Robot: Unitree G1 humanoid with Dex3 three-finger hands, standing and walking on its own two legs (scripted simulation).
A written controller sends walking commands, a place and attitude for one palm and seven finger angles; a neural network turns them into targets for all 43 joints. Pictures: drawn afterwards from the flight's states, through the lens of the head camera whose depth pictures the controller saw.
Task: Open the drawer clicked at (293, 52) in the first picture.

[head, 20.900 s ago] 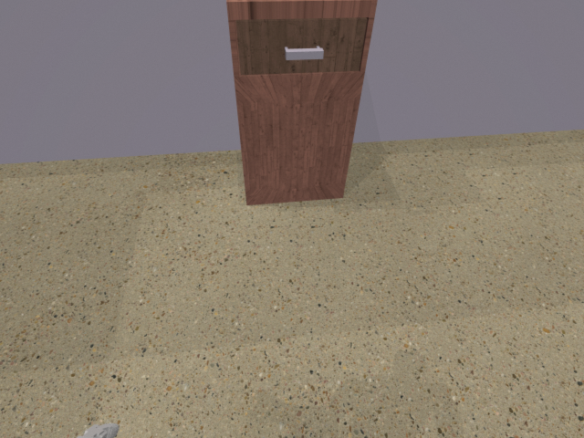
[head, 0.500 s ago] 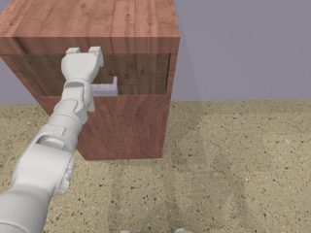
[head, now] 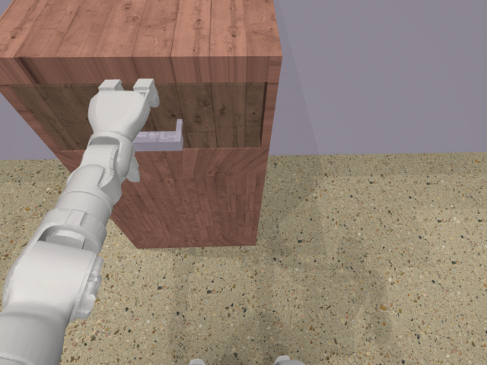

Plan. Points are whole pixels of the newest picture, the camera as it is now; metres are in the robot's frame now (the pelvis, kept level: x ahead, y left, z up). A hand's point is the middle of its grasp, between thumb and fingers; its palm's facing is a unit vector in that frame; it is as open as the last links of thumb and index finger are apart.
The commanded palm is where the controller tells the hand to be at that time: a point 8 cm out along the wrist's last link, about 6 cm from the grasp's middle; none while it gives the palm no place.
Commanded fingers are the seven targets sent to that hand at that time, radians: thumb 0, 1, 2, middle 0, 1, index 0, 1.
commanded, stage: re-aim the fingers above the handle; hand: left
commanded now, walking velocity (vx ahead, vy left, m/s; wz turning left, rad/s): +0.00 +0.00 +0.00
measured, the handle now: (149, 132) +0.54 +0.16 +0.01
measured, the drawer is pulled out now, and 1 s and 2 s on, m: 0.00 0.00 0.00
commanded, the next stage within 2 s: lower the fingers behind the handle in 1.46 s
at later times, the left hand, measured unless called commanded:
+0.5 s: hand (134, 143) +0.48 +0.17 +0.06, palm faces -0.01 -0.04 -1.00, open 13.8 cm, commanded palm +0.44 +0.18 +0.13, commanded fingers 0.00 -0.50 0.30 -0.30 -1.20 -0.30 -1.20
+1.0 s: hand (131, 149) +0.46 +0.17 +0.07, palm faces -0.04 -0.02 -1.00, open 13.9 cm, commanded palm +0.44 +0.18 +0.13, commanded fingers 0.00 -0.50 0.30 -0.30 -1.20 -0.30 -1.20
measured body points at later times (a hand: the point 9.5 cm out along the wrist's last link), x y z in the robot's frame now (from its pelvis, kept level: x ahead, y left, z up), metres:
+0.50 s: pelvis +0.00 +0.00 +0.01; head +0.07 -0.01 +0.45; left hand +0.47 +0.17 +0.12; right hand +0.04 -0.27 -0.12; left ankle -0.01 +0.11 -0.71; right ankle -0.02 -0.11 -0.71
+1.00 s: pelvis +0.00 +0.00 +0.01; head +0.05 -0.02 +0.46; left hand +0.45 +0.17 +0.12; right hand +0.09 -0.27 -0.12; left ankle -0.01 +0.11 -0.71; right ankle -0.02 -0.11 -0.71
